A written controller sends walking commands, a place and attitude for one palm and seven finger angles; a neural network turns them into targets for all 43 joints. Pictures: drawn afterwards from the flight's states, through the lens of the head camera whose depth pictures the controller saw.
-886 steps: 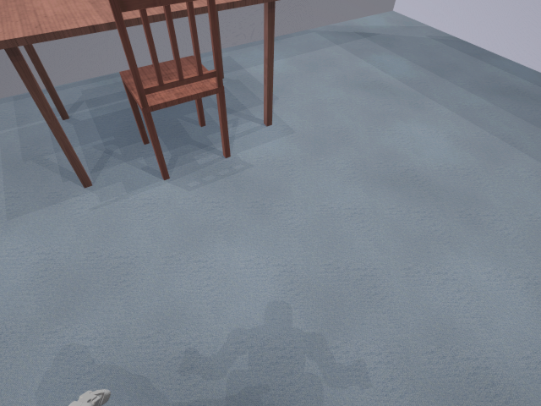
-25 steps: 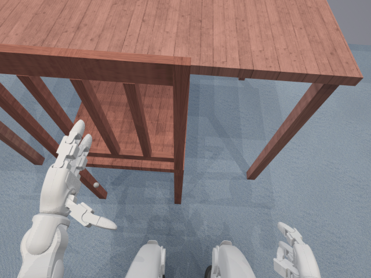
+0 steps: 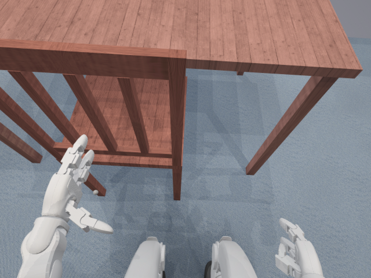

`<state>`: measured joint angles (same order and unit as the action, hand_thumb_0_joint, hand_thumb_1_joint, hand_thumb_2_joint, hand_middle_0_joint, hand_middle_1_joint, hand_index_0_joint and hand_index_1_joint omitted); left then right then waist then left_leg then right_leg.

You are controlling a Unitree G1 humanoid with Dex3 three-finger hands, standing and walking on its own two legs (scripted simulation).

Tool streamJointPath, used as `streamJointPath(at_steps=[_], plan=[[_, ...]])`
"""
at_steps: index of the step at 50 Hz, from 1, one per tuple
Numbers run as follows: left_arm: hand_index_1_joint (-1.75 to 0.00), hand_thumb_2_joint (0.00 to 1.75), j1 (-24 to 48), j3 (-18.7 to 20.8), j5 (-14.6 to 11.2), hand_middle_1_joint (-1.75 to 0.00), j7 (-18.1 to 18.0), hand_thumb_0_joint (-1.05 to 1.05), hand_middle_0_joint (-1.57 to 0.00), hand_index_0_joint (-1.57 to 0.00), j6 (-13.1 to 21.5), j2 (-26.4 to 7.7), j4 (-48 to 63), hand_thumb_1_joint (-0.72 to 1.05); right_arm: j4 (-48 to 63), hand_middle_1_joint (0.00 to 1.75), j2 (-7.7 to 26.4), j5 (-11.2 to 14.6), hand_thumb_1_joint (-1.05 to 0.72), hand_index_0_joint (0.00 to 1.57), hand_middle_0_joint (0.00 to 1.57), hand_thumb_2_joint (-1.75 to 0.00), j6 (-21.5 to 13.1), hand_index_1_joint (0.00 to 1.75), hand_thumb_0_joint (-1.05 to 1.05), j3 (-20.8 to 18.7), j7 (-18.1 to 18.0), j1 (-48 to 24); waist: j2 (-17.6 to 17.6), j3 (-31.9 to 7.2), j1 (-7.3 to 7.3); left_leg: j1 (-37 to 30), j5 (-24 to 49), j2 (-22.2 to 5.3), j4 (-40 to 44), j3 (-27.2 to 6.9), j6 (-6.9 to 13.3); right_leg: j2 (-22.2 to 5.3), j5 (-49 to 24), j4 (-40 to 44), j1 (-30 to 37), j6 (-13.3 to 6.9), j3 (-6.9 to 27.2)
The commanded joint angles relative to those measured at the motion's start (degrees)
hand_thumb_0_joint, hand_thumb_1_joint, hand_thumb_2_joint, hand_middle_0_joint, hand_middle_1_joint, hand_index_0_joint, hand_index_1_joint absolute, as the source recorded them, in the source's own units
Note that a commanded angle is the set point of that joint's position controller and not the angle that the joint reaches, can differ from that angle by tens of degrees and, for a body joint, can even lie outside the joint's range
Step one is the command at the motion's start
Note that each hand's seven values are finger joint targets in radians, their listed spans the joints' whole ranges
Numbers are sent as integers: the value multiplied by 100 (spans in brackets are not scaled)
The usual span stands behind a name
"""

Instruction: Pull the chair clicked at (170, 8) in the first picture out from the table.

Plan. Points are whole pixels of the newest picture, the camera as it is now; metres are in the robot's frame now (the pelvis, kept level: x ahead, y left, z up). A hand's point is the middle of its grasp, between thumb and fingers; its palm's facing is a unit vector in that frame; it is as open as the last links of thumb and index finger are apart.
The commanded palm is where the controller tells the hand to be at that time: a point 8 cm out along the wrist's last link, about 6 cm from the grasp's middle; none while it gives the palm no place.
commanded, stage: aim the fingers beside a spindle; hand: left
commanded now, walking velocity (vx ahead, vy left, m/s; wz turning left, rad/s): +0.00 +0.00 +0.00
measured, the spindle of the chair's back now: (97, 118) +0.45 +0.22 +0.02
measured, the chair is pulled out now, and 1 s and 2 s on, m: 0.00 0.00 -0.01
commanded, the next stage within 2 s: push the fingers through the gap in 0.56 s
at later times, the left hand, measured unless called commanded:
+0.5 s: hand (89, 182) +0.29 +0.19 +0.05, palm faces -0.04 -1.00 -0.09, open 16.9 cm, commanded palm +0.27 +0.25 +0.03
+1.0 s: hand (95, 175) +0.32 +0.20 +0.01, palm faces -0.06 -1.00 -0.04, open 16.9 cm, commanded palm +0.31 +0.25 +0.03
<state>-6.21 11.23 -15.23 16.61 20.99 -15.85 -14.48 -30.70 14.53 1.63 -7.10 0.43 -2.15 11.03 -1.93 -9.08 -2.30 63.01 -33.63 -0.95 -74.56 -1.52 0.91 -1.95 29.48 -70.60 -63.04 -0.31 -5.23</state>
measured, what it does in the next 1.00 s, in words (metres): stands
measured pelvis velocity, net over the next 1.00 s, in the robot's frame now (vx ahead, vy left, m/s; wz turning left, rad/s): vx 0.00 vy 0.01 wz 0.00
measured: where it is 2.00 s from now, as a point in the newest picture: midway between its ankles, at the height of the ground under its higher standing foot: outside the picture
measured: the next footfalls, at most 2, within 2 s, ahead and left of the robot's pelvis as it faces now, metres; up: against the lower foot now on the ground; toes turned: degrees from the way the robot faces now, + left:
none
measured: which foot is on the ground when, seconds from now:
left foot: down 0.00-1.00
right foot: down 0.00-1.00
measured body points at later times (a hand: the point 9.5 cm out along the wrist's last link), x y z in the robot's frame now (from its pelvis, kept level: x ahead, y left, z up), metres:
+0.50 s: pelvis +0.00 +0.00 +0.01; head +0.11 +0.02 +0.44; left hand +0.29 +0.24 +0.06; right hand +0.17 -0.24 -0.09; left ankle +0.01 +0.11 -0.62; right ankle +0.04 -0.12 -0.62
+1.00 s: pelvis +0.00 +0.01 +0.00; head +0.12 +0.02 +0.43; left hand +0.31 +0.25 +0.01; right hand +0.17 -0.24 -0.10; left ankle +0.01 +0.11 -0.62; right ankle +0.04 -0.12 -0.62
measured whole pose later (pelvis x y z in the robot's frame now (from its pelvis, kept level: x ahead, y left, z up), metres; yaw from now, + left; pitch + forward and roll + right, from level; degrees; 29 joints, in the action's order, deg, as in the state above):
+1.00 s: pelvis +0.00 +0.01 +0.00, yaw +0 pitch +23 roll -3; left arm 0.7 12.5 -14.3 15.9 19.8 -17.3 -15.6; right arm -31.6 14.2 1.3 -7.0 0.7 -2.6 10.1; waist -1.7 -8.1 -2.7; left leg 64.4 -33.9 -0.9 -75.5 -1.7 1.2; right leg -1.9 29.4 -70.9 -64.1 0.1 -5.3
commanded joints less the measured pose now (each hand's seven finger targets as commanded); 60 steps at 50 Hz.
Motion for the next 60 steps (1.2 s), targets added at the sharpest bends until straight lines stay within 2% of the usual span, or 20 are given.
streamJointPath(at_steps=[1,4,9,13,14,15,17,19,23,26,29,31,33,36,40,43,47,49,55,60], plan=[[-8,30,664,504,-108,-8,-181,0,-6,-6,959,-1113,2807,-50,752,30,751,-90,-90,20,20,-90,-428,30,0,-347,-110,103,-557,-2722,98,-1992,2524,64,1226,-181,-12,166,-1523,891,1671,-126,247],[-8,30,340,1061,0,-8,-536,0,-6,-6,953,-1375,2090,-50,578,30,719,-110,-90,20,20,-90,-360,30,0,-356,-86,36,-282,-2157,139,-1527,2308,74,1220,-176,-31,185,-1429,879,1611,-120,205],[-8,30,20,418,60,-8,-203,0,-6,-6,368,-461,125,-50,599,30,823,-22,-90,20,20,-90,-131,30,0,-325,15,-27,276,-1079,-56,-618,1068,143,1169,-84,-9,211,-551,1040,1132,-83,216],[-8,30,690,74,-105,-8,266,0,-6,-6,422,-502,1177,-50,829,30,881,25,-90,20,20,-90,-239,30,0,-345,-44,-12,-97,-1971,-82,-1055,1430,133,1113,-89,62,155,-957,1014,1514,-89,305],[-8,30,909,52,-156,-8,274,0,-6,-6,569,-591,1729,-50,874,30,859,12,-90,20,20,-90,-304,30,0,-353,-74,-9,-158,-2257,-109,-1329,1729,99,1097,-137,73,161,-1178,959,1585,-94,289],[-8,30,871,291,-171,-8,214,0,-6,-6,753,-912,2440,-50,869,30,839,-28,-90,20,20,-90,-370,30,0,-380,-93,37,-576,-2789,87,-1808,2246,75,1164,-168,34,144,-1466,907,1749,-130,289],[-8,30,525,353,-197,-8,-18,0,-6,-6,953,-1002,2970,-50,797,30,766,-71,-90,20,20,-90,-449,30,0,-358,-93,147,-605,-2866,99,-2212,2744,50,1232,-200,-24,168,-1647,916,1687,-123,232],[-8,30,389,654,-98,-8,-326,0,-6,-6,1031,-1247,2887,-50,645,30,749,-118,-90,20,20,-90,-454,30,0,-352,-105,144,-550,-2579,112,-2062,2824,43,1243,-231,-59,190,-1642,852,1569,-139,194],[-8,30,218,649,116,-8,-541,0,-6,-6,663,-759,899,-50,483,30,758,-99,-90,20,20,-90,-243,30,0,-330,-28,-10,140,-1165,-85,-874,1455,101,1145,-162,-51,211,-802,887,1043,-74,121],[-8,30,238,391,92,-8,-232,0,-6,-6,346,-486,138,-50,620,30,855,-21,-90,20,20,-90,-121,30,0,-321,18,-25,230,-1057,-51,-543,957,165,1137,-78,-19,199,-457,992,1064,-84,207],[-8,30,514,325,-79,-8,164,0,-6,-6,339,-601,775,-50,817,30,894,19,-90,20,20,-90,-177,30,0,-340,-30,-20,137,-1863,-41,-845,1396,140,1090,-74,57,170,-953,977,1567,-95,297],[-8,30,788,341,-161,-8,247,0,-6,-6,621,-886,2096,-50,914,30,832,-8,-90,20,20,-90,-285,30,0,-360,-65,-10,-407,-2769,85,-1578,2195,105,1117,-94,52,145,-1596,910,1941,-114,330],[-8,30,444,313,-212,-8,100,0,-6,-6,897,-975,3109,-50,881,30,747,-54,-90,20,20,-90,-408,30,0,-361,-82,111,-828,-3136,173,-2360,3002,59,1200,-148,-23,158,-1897,907,1886,-139,270],[-8,30,418,479,-91,-8,-315,0,-6,-6,1003,-947,2469,-50,544,30,713,-127,-90,20,20,-90,-431,30,0,-345,-78,123,-439,-2313,-47,-1944,2888,25,1109,-262,-60,194,-1695,794,1332,-109,147],[-8,30,750,535,128,-8,-423,0,-6,-6,706,-656,369,-50,366,30,827,-111,-90,20,20,-90,-263,30,0,-315,-21,23,248,-1013,-219,-503,1155,119,927,-165,-21,215,-547,800,733,-80,150],[-8,30,1305,468,89,-8,-122,0,-6,-6,414,-765,299,-50,576,30,925,-38,-90,20,20,-90,-171,30,0,-324,-44,-12,-27,-1463,-116,-641,961,155,1053,-103,0,176,-443,914,1001,-113,258],[-8,30,1882,370,-24,-8,119,0,-6,-6,486,-1041,1916,-50,756,30,887,-33,-90,20,20,-90,-280,30,0,-346,-120,55,-784,-2979,32,-2060,2403,68,1174,-173,-21,141,-1504,903,1601,-141,276],[-8,30,1739,447,-61,-8,-7,0,-6,-6,615,-1156,2259,-50,661,30,874,-71,-90,20,20,-90,-349,30,0,-338,-132,157,-779,-3177,8,-2478,3101,-2,1177,-305,-81,164,-1753,837,1477,-139,189],[-8,30,1486,741,78,-8,-377,0,-6,-6,426,-866,-113,-50,331,30,850,-91,-90,20,20,-90,-156,30,0,-286,-34,171,401,-1395,-179,-718,1553,80,1072,-168,-23,215,-998,894,1149,-58,164],[-8,30,2512,670,162,-8,-196,0,-6,-6,373,-1015,-290,-50,459,30,938,-51,-90,20,20,-90,-35,30,0,-306,-63,170,-47,-1582,-191,-775,1090,127,1131,-98,-2,167,-574,975,1026,-95,269]])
